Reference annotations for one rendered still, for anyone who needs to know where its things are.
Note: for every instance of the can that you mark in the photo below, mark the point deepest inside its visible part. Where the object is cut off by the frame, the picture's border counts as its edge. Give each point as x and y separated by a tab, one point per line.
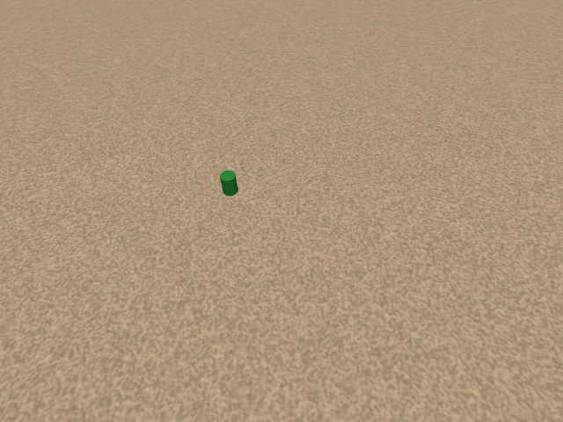
229	183

